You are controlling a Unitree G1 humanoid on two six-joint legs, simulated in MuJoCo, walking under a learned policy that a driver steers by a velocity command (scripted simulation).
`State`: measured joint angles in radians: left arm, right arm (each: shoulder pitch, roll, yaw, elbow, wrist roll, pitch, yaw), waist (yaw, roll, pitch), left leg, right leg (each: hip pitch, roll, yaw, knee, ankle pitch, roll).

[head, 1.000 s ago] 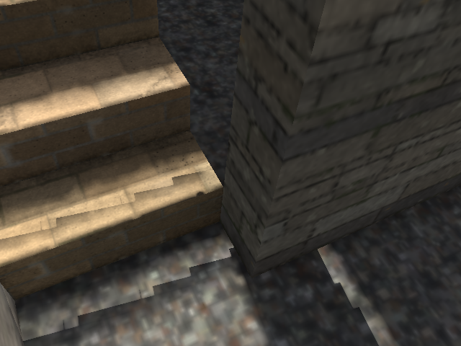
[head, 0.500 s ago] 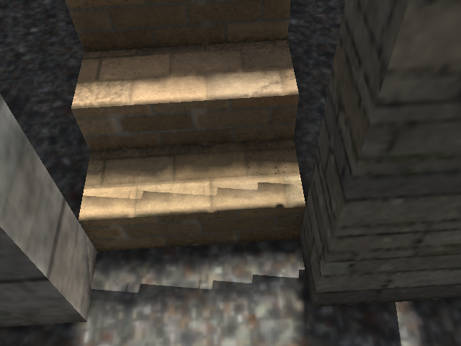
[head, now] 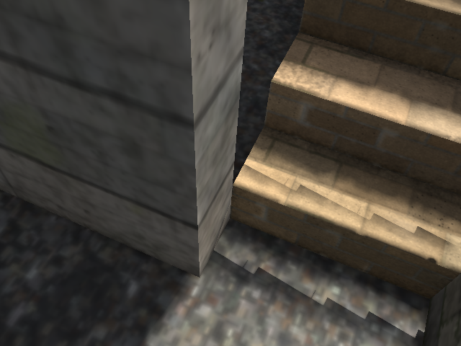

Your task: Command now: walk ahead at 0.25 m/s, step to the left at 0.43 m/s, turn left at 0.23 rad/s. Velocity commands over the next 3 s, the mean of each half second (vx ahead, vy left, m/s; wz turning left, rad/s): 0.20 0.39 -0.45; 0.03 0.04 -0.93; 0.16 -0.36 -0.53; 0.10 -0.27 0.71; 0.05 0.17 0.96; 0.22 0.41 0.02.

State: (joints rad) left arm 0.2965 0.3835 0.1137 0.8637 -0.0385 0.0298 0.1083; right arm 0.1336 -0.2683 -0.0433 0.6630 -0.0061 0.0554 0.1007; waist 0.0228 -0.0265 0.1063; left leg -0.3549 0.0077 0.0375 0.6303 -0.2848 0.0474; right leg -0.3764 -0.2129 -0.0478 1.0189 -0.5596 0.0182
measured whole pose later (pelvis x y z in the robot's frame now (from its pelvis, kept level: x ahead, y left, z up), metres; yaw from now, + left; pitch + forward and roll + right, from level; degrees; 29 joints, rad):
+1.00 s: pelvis +0.14 +0.27 +0.01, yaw -43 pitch +1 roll +0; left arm 0.20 0.39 0.12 0.52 -0.01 0.11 -0.01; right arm 0.18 -0.29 -0.05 0.73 -0.02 -0.02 -0.08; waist 0.00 -0.06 0.07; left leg -0.23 0.10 0.15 0.45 -0.23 -0.02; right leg -0.55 -0.07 0.09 1.14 -0.31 0.14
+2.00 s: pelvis -0.03 -0.06 +0.01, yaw -34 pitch +1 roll -4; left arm 0.11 0.32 0.05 0.60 -0.01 0.00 -0.01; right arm 0.23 -0.37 -0.08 0.62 0.02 0.05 -0.07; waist -0.06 0.00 0.12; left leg -0.36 -0.01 -0.21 0.56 -0.21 -0.02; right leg -0.45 0.02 0.17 0.70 -0.27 0.15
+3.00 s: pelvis +0.10 +0.11 +0.00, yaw -7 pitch +0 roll +2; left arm 0.22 0.27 0.03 0.77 -0.01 -0.06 0.09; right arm 0.23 -0.29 -0.03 0.73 -0.05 0.04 0.00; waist -0.03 0.06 0.06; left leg -0.11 -0.20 0.20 0.42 -0.32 0.20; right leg -0.44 -0.02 -0.14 0.74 -0.20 -0.04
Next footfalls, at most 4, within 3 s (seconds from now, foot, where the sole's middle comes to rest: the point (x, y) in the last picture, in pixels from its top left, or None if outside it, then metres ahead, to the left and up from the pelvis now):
0.34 right None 0.19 0.02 -0.76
0.64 left None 0.27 0.34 -0.76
1.28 right None -0.04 0.07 -0.76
1.70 left None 0.12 -0.01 -0.76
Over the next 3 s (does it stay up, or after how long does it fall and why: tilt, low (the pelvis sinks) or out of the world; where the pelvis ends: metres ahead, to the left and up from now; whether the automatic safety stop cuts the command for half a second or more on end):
stays up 0.10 0.11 0.00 its command is cut before an obstacle from the start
